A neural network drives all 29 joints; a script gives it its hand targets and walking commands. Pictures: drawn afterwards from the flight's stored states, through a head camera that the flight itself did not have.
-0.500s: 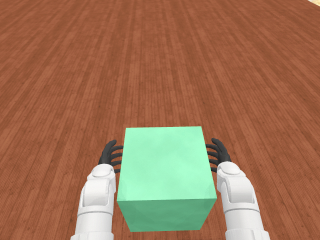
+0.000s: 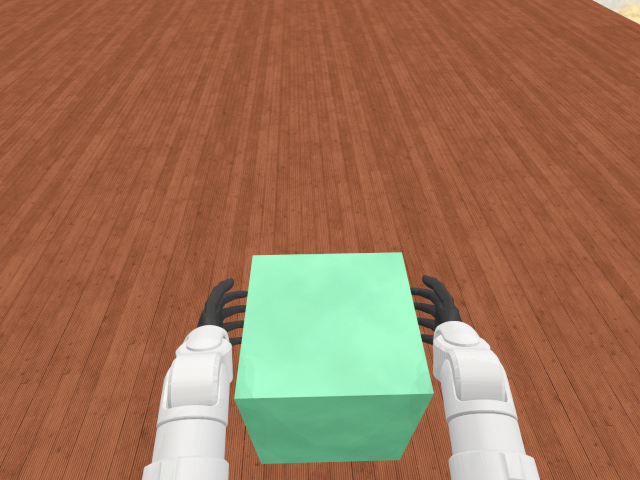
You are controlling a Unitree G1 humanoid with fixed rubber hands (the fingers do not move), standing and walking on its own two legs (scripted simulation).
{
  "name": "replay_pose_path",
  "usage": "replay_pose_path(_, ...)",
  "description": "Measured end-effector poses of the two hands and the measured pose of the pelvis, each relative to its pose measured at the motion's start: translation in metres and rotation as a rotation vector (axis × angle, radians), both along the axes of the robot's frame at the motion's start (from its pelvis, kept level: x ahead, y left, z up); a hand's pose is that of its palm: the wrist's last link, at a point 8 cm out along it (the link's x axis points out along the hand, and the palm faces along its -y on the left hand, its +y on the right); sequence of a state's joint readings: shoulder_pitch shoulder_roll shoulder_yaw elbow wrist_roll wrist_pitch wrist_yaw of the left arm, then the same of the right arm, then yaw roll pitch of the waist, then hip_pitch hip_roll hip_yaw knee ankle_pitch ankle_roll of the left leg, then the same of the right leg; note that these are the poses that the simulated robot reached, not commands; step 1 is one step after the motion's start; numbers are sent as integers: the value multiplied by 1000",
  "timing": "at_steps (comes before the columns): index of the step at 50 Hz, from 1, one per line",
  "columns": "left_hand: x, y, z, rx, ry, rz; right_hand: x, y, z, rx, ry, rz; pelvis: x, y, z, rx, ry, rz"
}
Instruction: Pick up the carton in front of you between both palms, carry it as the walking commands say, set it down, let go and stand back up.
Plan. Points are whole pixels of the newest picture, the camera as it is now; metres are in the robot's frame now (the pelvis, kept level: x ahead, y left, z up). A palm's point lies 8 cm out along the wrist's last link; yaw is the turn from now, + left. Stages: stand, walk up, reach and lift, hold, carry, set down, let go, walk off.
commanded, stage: carry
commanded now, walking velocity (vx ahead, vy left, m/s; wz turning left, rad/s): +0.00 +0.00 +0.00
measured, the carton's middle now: (329, 361) +0.30 +0.00 -0.05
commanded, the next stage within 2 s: hold in 0.84 s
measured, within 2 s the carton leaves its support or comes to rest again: neither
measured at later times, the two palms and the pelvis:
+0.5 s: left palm (219, 343) +0.28 +0.14 +0.04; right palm (455, 339) +0.28 -0.16 +0.04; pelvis -0.01 -0.01 +0.00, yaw +0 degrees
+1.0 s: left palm (237, 344) +0.28 +0.12 +0.04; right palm (480, 358) +0.25 -0.18 +0.04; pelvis -0.02 -0.01 +0.01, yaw -7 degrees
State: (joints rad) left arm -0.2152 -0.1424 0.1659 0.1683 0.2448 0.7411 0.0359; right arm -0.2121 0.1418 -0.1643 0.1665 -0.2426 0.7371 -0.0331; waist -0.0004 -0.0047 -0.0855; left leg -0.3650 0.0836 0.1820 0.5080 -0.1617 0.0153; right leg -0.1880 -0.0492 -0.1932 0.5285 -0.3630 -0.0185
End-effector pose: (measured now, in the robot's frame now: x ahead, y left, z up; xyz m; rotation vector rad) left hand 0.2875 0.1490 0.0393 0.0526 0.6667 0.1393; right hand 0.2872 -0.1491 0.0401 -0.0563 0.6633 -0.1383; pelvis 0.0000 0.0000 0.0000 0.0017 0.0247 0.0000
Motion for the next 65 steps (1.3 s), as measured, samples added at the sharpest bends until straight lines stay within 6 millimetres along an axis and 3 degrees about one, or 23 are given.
replay_pose_path(45,-17,-17,-1,5,1,-9,-17,-18,-3,-3,4,3,-14,-15,4,15,-58,-36)
replay_pose_path(56,3,-50,5,6,-2,-206,-55,-45,3,2,2,-192,-17,8,10,-12,-133,-182)
replay_pose_path(65,10,-32,10,-17,-2,-225,-55,-26,14,-8,3,-217,-15,34,10,-15,-147,-221)
